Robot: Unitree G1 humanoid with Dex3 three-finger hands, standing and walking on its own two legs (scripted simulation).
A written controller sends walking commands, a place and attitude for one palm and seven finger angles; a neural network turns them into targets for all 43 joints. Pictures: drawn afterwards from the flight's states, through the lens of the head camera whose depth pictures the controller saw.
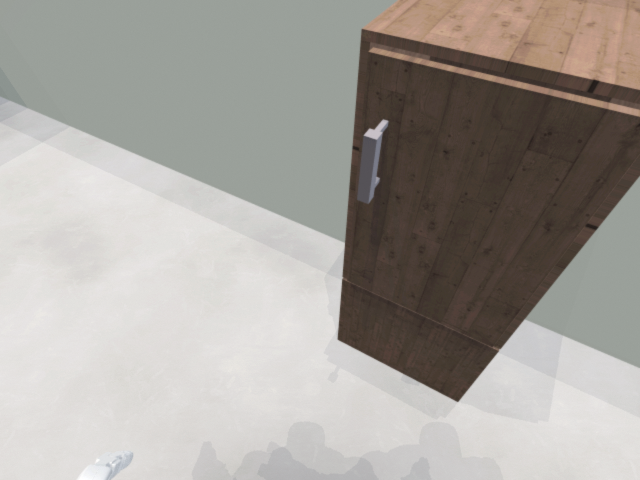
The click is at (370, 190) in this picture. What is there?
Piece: cupboard door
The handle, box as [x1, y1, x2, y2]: [357, 119, 388, 203]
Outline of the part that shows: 383,119 373,130 369,128 363,135 357,199 367,203 373,196 374,187 379,180 379,178 375,176 381,134 387,126 388,121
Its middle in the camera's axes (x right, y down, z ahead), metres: +0.09 -0.13 +0.67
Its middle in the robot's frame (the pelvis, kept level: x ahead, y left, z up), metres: +0.61 -0.06 +0.06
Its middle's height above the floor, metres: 0.83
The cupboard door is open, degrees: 0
